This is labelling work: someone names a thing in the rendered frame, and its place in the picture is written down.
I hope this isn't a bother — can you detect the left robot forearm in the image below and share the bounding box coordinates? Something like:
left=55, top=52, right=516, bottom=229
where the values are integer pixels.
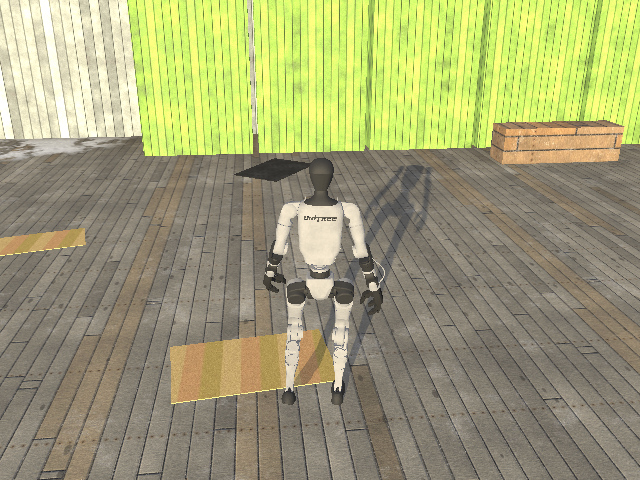
left=265, top=240, right=283, bottom=277

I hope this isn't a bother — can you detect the right robot hand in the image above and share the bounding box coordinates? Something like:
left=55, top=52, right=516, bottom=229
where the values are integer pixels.
left=360, top=288, right=383, bottom=315

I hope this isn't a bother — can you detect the robot head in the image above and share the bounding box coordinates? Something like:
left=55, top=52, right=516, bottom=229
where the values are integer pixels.
left=304, top=158, right=338, bottom=206

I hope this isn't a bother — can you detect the right robot upper arm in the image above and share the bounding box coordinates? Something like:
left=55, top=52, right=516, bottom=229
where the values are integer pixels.
left=341, top=202, right=368, bottom=259

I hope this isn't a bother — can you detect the right robot thigh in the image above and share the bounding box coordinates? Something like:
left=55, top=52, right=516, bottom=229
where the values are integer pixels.
left=332, top=278, right=354, bottom=346

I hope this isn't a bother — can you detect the left robot hand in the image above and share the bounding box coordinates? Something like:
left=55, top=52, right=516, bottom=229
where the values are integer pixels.
left=263, top=273, right=286, bottom=293

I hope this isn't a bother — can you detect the left robot upper arm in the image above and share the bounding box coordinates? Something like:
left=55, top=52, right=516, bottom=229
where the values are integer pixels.
left=273, top=201, right=300, bottom=255

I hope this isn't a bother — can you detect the right robot forearm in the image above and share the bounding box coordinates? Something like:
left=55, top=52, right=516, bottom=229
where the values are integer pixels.
left=359, top=243, right=380, bottom=292

